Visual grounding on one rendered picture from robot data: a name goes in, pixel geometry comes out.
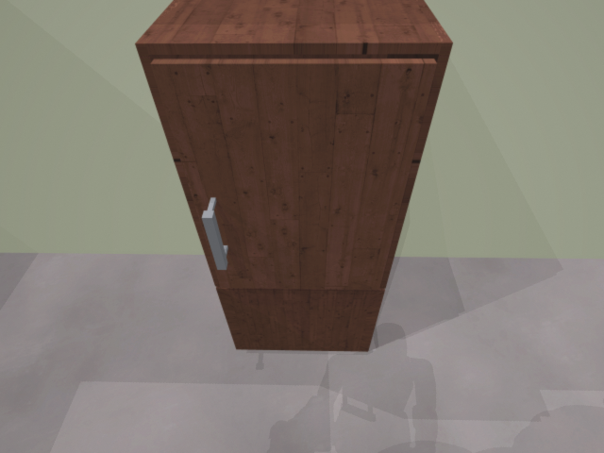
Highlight cupboard door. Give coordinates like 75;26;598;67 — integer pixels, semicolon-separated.
150;59;437;290

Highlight handle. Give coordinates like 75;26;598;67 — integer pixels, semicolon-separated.
202;197;228;270

